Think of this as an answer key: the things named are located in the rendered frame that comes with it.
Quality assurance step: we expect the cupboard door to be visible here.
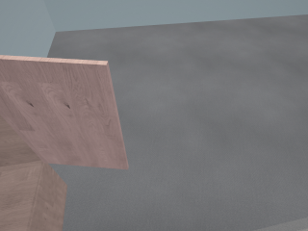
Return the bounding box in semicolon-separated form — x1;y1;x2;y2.
0;55;129;170

